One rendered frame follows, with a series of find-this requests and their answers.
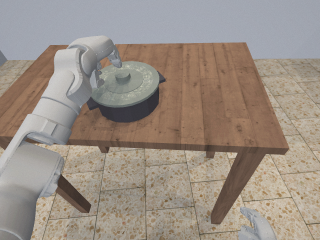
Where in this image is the table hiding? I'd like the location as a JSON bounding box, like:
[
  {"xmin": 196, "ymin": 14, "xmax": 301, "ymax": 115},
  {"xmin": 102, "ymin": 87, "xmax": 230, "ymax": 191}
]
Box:
[{"xmin": 0, "ymin": 42, "xmax": 289, "ymax": 225}]

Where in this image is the lid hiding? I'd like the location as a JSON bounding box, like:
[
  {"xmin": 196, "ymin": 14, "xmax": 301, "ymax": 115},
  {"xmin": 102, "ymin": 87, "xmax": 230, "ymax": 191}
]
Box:
[{"xmin": 91, "ymin": 61, "xmax": 160, "ymax": 108}]

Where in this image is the knob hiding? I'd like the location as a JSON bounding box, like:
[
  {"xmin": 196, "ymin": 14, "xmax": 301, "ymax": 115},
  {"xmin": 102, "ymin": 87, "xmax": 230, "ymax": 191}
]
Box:
[{"xmin": 114, "ymin": 69, "xmax": 131, "ymax": 83}]

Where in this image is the robot left hand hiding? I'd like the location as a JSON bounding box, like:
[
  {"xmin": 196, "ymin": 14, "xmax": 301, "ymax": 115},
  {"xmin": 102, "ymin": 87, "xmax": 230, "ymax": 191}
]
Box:
[{"xmin": 69, "ymin": 35, "xmax": 122, "ymax": 89}]

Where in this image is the left robot forearm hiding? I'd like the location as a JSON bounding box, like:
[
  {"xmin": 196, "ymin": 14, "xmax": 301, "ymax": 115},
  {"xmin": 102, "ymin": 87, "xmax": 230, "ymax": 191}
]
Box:
[{"xmin": 0, "ymin": 43, "xmax": 98, "ymax": 176}]

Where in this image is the robot right hand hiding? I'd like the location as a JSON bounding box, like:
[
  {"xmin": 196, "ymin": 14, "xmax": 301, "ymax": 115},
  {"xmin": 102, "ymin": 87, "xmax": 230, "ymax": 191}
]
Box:
[{"xmin": 238, "ymin": 206, "xmax": 277, "ymax": 240}]

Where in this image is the robot left upper arm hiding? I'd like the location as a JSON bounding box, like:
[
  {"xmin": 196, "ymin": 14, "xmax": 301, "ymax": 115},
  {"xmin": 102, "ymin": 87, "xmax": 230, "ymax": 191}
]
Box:
[{"xmin": 0, "ymin": 141, "xmax": 65, "ymax": 240}]

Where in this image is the pot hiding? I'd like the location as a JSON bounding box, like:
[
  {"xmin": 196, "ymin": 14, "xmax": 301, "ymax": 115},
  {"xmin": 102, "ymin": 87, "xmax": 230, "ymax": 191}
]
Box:
[{"xmin": 86, "ymin": 71, "xmax": 166, "ymax": 123}]

